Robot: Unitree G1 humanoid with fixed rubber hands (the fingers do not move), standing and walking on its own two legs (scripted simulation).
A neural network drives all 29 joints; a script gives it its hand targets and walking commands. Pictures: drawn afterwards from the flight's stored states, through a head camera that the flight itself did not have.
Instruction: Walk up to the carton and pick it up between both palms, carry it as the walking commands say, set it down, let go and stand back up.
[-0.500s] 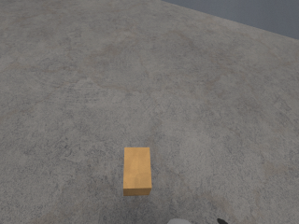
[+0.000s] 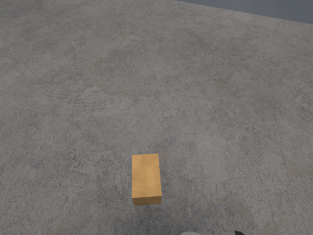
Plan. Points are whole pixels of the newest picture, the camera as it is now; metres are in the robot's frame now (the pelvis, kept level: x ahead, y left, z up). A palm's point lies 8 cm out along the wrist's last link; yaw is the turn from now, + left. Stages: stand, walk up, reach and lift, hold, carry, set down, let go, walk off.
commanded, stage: walk up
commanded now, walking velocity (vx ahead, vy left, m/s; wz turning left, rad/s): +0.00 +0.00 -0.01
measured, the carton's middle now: (146, 179) +0.48 +0.04 -0.68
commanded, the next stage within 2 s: stand in 0.18 s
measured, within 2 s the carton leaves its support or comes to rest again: neither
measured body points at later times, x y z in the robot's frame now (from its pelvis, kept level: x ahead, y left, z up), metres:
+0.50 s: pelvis +0.00 -0.01 +0.00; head +0.02 -0.02 +0.45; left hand +0.06 +0.25 -0.13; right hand +0.08 -0.24 -0.15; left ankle -0.04 +0.08 -0.73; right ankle +0.02 -0.12 -0.73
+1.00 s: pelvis -0.01 +0.00 -0.01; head +0.01 -0.01 +0.44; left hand +0.12 +0.24 -0.12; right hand +0.13 -0.24 -0.13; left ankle -0.04 +0.08 -0.73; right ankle +0.02 -0.12 -0.73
